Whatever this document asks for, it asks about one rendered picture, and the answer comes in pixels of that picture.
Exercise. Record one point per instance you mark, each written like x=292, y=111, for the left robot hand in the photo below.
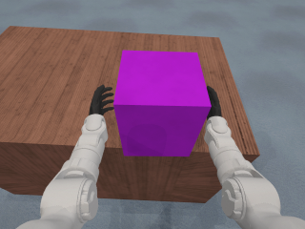
x=97, y=103

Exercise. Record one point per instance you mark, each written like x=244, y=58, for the left robot upper arm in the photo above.
x=68, y=203

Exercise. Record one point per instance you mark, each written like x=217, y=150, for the left robot forearm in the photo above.
x=87, y=153

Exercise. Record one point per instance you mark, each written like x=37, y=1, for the right robot forearm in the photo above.
x=227, y=158

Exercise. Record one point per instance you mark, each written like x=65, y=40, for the pedestal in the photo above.
x=48, y=77

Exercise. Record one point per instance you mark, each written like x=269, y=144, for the carton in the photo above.
x=161, y=102

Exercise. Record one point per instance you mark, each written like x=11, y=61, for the right robot hand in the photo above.
x=216, y=108

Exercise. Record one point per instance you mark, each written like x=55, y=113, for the right robot upper arm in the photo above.
x=254, y=204

